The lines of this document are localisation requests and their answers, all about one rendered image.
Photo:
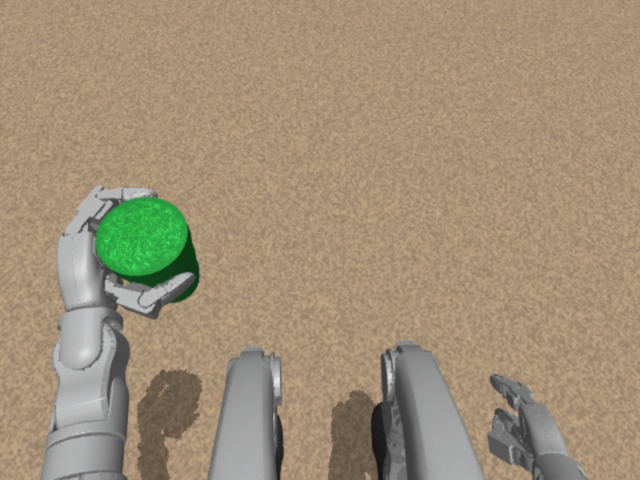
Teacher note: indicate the right robot arm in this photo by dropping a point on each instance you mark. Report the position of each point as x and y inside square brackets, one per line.
[555, 466]

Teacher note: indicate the left robot arm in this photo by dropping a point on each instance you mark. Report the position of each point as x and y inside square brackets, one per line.
[88, 426]

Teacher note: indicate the cup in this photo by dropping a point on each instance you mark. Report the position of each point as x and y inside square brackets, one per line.
[147, 240]

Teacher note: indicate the right robot foot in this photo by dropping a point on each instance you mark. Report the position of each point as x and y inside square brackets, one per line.
[379, 444]

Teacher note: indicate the right robot hand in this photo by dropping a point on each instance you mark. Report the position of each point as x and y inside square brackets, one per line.
[534, 433]

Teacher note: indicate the left robot hand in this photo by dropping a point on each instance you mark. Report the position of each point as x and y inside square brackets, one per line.
[83, 278]

